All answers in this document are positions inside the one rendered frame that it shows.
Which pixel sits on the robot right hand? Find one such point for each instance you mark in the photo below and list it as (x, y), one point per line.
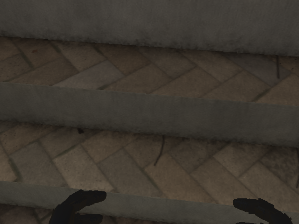
(262, 209)

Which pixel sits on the robot left hand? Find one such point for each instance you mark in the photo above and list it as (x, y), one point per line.
(64, 213)

